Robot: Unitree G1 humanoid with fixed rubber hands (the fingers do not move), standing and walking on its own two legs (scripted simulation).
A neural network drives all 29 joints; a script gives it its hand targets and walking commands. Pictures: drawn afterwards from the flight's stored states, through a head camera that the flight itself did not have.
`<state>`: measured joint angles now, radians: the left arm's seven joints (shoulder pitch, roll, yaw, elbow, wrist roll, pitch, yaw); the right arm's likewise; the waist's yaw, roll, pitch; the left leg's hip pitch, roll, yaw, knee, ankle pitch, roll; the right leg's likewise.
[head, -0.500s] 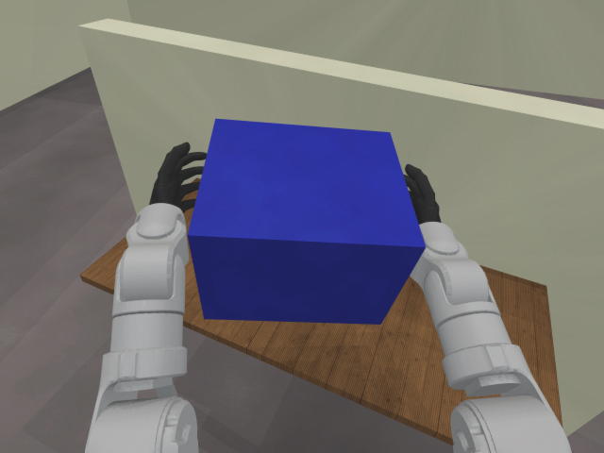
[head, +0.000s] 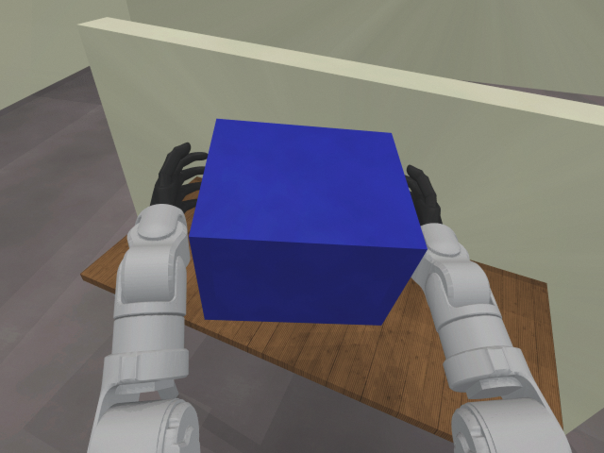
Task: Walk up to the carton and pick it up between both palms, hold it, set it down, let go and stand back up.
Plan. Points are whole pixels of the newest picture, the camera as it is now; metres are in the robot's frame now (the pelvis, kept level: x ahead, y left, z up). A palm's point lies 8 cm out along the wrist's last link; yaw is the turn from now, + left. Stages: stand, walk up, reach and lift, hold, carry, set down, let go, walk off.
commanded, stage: hold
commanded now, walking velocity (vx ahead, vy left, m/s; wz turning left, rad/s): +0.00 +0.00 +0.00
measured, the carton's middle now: (300, 223) +0.36 +0.00 +0.17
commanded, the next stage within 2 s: none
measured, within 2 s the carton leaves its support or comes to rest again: neither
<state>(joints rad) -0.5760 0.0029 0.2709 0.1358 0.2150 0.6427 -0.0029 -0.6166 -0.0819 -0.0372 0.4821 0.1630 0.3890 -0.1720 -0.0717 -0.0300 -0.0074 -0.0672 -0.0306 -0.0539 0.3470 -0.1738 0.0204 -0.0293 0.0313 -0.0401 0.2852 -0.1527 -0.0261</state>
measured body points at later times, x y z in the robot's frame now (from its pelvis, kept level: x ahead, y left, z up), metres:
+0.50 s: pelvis +0.00 +0.00 +0.00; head -0.04 +0.02 +0.45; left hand +0.38 +0.16 +0.19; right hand +0.38 -0.16 +0.17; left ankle +0.02 +0.10 -0.75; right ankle +0.01 -0.10 -0.75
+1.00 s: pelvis +0.00 +0.00 +0.00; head -0.05 +0.02 +0.45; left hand +0.37 +0.16 +0.19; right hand +0.37 -0.16 +0.17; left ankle +0.02 +0.10 -0.75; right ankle +0.01 -0.10 -0.75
